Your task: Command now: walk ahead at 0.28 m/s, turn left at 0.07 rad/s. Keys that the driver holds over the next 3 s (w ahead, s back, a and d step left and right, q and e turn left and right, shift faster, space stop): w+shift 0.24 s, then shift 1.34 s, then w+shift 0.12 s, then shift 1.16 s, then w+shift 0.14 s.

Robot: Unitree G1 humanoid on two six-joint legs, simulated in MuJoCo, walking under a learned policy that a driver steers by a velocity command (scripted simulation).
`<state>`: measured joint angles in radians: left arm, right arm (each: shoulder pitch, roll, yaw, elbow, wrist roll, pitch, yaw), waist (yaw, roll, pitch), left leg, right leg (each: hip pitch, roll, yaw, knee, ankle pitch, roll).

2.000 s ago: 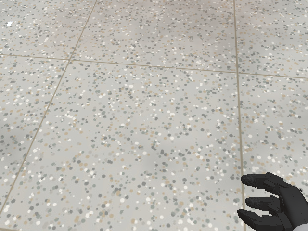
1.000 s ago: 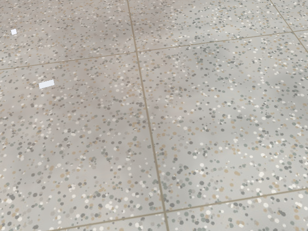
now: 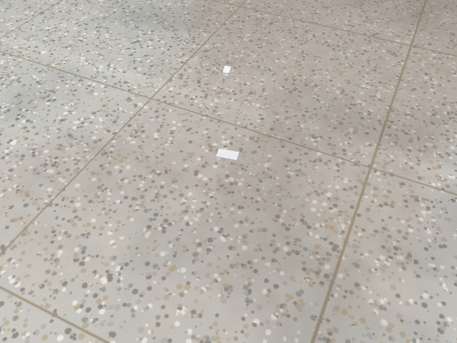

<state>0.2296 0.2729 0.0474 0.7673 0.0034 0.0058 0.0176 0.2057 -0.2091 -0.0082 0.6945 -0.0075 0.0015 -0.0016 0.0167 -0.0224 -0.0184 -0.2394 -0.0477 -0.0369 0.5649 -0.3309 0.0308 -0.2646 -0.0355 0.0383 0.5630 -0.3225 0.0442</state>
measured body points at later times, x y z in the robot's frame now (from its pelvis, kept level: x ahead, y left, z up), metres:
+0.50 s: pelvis +0.18 -0.01 +0.00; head +0.22 -0.02 +0.44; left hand +0.10 +0.24 -0.13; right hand +0.46 -0.21 -0.06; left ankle +0.35 +0.10 -0.71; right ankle +0.00 -0.14 -0.73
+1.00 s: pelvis +0.30 -0.01 +0.00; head +0.31 -0.03 +0.45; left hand +0.41 +0.24 -0.11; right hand +0.41 -0.26 -0.13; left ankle +0.35 +0.09 -0.73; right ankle +0.32 -0.14 -0.73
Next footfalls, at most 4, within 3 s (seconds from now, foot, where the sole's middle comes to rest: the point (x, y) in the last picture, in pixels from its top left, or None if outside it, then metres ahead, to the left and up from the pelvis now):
0.52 left None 0.41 0.10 -0.77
0.88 right None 0.36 -0.14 -0.77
2.14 right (282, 342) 0.54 -0.12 -0.77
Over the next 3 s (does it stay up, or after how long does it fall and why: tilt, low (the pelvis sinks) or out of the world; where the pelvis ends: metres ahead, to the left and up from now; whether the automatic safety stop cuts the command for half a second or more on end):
stays up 0.46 -0.03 0.00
